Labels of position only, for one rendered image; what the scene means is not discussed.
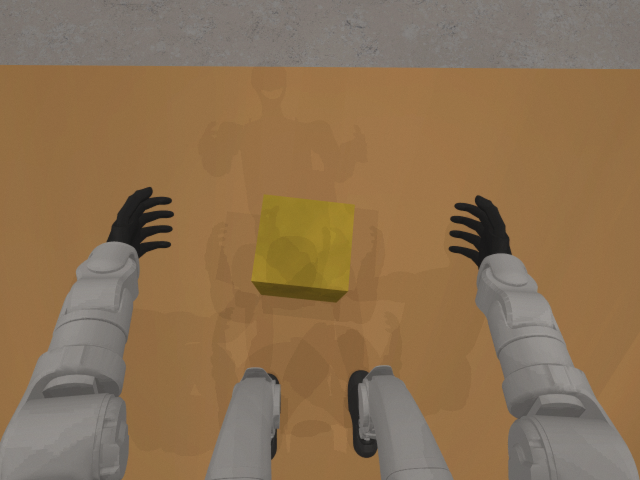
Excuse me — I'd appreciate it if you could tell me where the right robot hand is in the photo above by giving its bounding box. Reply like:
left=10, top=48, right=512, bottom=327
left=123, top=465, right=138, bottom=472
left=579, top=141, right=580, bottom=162
left=449, top=195, right=512, bottom=269

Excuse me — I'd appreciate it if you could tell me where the carton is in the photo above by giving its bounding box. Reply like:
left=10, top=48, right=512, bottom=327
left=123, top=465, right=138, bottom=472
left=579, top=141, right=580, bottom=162
left=251, top=194, right=355, bottom=303

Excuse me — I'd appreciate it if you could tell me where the left robot hand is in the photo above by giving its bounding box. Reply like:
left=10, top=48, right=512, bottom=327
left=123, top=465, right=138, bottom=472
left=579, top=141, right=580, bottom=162
left=107, top=187, right=174, bottom=258

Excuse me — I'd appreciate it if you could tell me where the robot right shin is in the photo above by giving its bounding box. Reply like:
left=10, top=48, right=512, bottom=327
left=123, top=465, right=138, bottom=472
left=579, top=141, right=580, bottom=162
left=359, top=365, right=406, bottom=439

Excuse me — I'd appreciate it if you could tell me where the right robot upper arm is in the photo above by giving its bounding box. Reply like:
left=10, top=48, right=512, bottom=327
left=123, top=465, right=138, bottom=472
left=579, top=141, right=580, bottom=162
left=508, top=415, right=637, bottom=480

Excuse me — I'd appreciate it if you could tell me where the robot right forearm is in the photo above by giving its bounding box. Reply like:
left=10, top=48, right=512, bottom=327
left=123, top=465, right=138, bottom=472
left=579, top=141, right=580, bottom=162
left=475, top=253, right=639, bottom=480

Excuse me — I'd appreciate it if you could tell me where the left robot upper arm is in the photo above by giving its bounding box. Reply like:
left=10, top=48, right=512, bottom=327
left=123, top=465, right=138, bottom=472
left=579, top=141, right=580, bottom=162
left=2, top=393, right=129, bottom=480

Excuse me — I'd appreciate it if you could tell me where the right robot thigh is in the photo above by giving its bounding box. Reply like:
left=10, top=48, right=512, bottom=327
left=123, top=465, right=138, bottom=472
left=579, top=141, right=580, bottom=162
left=358, top=375, right=454, bottom=480

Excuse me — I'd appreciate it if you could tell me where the robot left forearm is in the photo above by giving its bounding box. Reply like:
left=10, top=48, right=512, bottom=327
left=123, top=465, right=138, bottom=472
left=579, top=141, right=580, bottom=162
left=0, top=242, right=140, bottom=480

